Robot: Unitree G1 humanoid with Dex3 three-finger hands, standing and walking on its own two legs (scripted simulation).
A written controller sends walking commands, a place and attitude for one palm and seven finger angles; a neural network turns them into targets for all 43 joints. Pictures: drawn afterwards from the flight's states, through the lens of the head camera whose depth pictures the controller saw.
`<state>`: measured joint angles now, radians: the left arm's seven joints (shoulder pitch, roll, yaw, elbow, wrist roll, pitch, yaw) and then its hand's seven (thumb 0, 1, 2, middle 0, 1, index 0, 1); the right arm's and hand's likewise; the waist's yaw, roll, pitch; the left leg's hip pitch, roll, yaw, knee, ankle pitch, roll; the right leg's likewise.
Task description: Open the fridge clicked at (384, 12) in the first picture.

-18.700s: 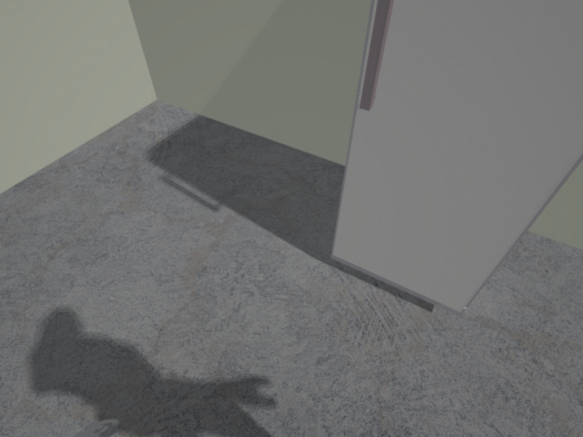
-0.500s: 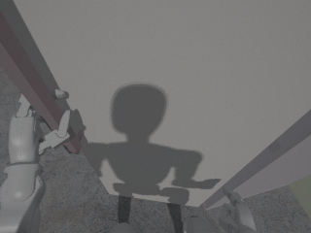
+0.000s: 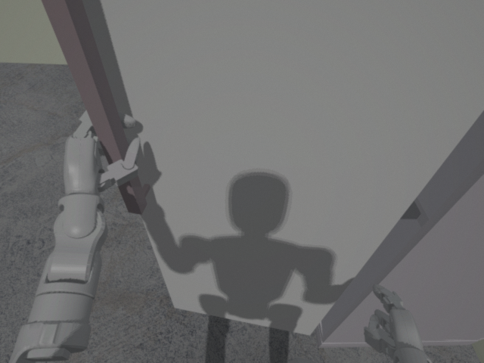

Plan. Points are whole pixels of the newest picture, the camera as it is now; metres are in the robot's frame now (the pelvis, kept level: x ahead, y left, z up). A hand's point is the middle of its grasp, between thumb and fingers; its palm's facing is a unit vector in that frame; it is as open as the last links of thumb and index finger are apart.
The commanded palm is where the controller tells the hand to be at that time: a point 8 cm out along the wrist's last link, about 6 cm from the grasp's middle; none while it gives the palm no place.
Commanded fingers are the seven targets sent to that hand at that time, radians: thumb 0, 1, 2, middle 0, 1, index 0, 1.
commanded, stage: stop walking and hold the door back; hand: left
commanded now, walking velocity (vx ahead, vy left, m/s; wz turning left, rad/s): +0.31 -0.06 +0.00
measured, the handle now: (106, 91) +0.38 +0.23 +0.26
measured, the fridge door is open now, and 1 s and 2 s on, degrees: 78 72 72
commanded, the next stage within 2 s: loosen the grip on the handle in 1.24 s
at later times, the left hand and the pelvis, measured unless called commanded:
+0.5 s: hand (136, 145) +0.38 +0.21 +0.17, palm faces +0.24 -0.95 -0.18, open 5.7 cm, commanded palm +0.36 +0.26 +0.15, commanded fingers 0.00 0.90 0.90 -0.45 -1.40 -0.45 -1.40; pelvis -0.07 +0.01 -0.01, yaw -1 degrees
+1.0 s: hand (140, 140) +0.39 +0.20 +0.17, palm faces +0.22 -0.96 -0.16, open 5.8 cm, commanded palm +0.36 +0.25 +0.15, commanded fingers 0.00 0.90 0.90 -0.45 -1.40 -0.45 -1.40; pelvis -0.06 +0.01 +0.00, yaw -2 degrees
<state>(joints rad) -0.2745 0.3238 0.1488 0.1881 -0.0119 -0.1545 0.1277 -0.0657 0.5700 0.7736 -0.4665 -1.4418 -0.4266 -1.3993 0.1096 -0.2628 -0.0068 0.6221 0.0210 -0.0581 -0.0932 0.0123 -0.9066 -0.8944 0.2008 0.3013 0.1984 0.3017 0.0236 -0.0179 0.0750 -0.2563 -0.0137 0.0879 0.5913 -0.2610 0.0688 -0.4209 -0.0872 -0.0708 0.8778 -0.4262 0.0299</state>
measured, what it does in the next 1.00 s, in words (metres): steps on the spot: right foot, then left foot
